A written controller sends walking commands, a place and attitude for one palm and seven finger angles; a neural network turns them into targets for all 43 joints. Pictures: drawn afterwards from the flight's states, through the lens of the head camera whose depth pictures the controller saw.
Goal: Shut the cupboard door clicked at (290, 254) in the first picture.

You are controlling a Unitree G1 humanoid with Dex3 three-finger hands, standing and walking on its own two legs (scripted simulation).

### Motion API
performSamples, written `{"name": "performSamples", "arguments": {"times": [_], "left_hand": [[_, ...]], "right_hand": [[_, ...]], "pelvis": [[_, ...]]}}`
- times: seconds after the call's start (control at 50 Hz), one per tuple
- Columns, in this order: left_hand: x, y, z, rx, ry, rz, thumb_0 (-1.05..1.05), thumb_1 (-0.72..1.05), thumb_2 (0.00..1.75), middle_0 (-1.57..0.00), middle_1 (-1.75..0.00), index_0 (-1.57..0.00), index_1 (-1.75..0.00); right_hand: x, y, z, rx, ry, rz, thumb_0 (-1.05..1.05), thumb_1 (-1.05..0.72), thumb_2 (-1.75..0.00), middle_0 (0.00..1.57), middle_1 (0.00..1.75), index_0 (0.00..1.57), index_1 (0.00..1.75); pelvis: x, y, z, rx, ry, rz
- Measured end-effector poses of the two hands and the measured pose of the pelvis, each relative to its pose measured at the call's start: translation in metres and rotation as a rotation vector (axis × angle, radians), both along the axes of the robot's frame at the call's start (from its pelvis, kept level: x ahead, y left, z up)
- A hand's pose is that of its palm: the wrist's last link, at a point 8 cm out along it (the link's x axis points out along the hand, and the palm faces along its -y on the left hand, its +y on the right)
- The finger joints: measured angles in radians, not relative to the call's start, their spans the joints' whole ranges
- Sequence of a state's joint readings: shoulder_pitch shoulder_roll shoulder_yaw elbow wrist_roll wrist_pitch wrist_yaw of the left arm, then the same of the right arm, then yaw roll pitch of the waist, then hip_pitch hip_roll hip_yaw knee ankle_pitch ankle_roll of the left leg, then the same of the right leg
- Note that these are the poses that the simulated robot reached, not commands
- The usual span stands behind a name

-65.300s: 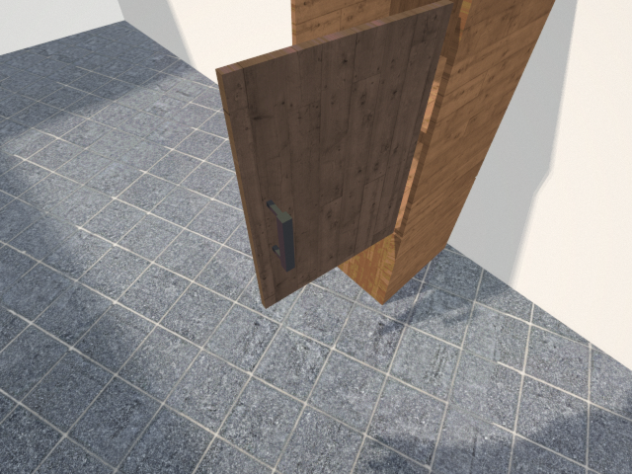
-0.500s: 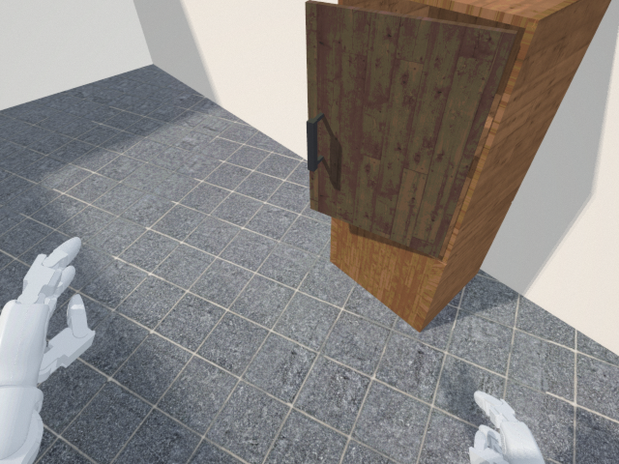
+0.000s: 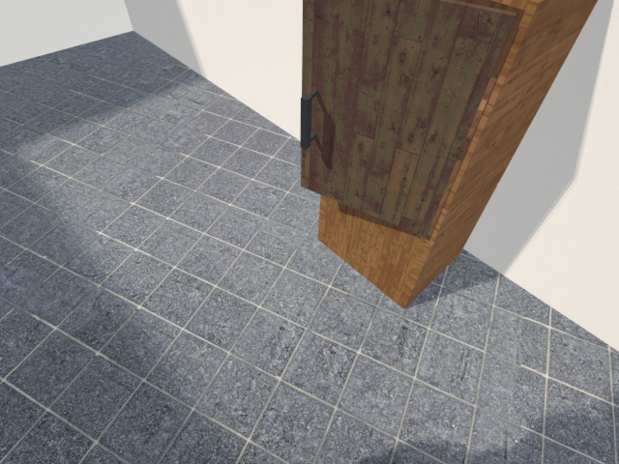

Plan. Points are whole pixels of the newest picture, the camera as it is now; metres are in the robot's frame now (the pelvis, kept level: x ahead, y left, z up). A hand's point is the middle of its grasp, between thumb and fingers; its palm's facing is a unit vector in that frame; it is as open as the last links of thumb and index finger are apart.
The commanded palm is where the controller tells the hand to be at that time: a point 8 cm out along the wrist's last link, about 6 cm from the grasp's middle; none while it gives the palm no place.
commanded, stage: let the arm hang, fingers relaxed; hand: left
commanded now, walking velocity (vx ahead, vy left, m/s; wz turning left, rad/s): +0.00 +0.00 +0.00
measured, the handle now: (309, 119) +0.92 +0.05 -0.07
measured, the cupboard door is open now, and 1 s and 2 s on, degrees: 17 17 17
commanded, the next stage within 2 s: look to check the result in 0.52 s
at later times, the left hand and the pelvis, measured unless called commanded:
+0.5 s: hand out of the picture +0.00 +0.16 -0.18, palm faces +0.01 -0.99 -0.16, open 7.3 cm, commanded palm none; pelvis +0.01 -0.01 +0.00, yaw -1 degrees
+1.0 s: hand out of the picture +0.02 +0.18 -0.17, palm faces +0.00 -0.98 -0.21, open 7.4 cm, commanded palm none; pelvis +0.02 -0.01 +0.00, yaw -1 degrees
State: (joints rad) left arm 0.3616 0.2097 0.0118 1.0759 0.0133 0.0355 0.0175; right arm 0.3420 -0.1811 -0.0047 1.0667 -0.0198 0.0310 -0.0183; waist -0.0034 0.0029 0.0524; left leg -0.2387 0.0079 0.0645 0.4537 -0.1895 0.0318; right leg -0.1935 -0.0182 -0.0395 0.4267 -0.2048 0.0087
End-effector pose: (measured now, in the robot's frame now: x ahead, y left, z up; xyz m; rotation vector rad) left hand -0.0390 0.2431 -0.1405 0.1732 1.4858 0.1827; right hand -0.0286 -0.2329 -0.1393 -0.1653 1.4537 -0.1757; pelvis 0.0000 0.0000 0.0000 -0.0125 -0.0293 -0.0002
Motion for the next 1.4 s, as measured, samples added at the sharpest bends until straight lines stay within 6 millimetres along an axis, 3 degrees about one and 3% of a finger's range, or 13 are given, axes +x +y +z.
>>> {"name": "performSamples", "arguments": {"times": [0.1,0.2,0.38,0.5,0.8,1.24,1.4], "left_hand": [[-0.003,0.002,0.005,0.023,0.007,0.000,0.01,0.92,0.90,-0.20,-0.30,-0.20,-0.30],[0.009,-0.005,0.003,0.011,-0.028,-0.008,0.01,0.91,0.90,-0.20,-0.30,-0.20,-0.30],[0.038,-0.032,-0.006,-0.055,-0.104,-0.024,0.01,0.91,0.90,-0.20,-0.30,-0.20,-0.30],[0.039,-0.038,-0.008,-0.067,-0.092,-0.025,0.01,0.92,0.90,-0.20,-0.30,-0.20,-0.30],[0.035,-0.024,-0.002,-0.026,-0.043,-0.022,0.01,0.91,0.90,-0.20,-0.30,-0.20,-0.30],[0.087,-0.012,0.001,-0.005,-0.129,-0.055,0.01,0.91,0.90,-0.20,-0.30,-0.20,-0.30],[0.095,-0.008,-0.001,0.011,-0.148,-0.019,0.01,0.91,0.90,-0.20,-0.30,-0.20,-0.30]], "right_hand": [[0.003,0.013,-0.008,0.040,-0.025,-0.017,0.01,-0.91,-0.89,0.20,0.30,0.20,0.30],[0.012,0.019,-0.010,0.058,-0.060,-0.026,0.01,-0.91,-0.89,0.20,0.30,0.20,0.30],[0.020,0.015,-0.006,0.042,-0.089,-0.035,0.00,-0.91,-0.89,0.20,0.30,0.20,0.30],[0.016,0.011,-0.003,0.028,-0.071,-0.042,0.00,-0.91,-0.89,0.20,0.30,0.20,0.30],[0.017,0.003,-0.003,0.021,-0.033,-0.045,0.00,-0.91,-0.89,0.20,0.30,0.20,0.30],[0.069,-0.021,0.005,-0.031,-0.110,-0.001,0.00,-0.91,-0.89,0.20,0.30,0.20,0.30],[0.082,-0.020,0.002,-0.025,-0.102,0.030,0.00,-0.91,-0.89,0.20,0.30,0.20,0.30]], "pelvis": [[-0.001,0.002,0.001,0.006,-0.004,-0.010],[-0.001,0.001,0.001,0.011,-0.005,-0.018],[0.003,-0.003,0.001,0.014,-0.008,-0.021],[0.005,-0.005,0.002,0.014,-0.006,-0.021],[0.013,-0.008,0.003,0.012,-0.004,-0.024],[0.028,-0.009,0.005,0.011,-0.001,-0.020],[0.030,-0.009,0.001,0.012,0.009,0.020]]}}
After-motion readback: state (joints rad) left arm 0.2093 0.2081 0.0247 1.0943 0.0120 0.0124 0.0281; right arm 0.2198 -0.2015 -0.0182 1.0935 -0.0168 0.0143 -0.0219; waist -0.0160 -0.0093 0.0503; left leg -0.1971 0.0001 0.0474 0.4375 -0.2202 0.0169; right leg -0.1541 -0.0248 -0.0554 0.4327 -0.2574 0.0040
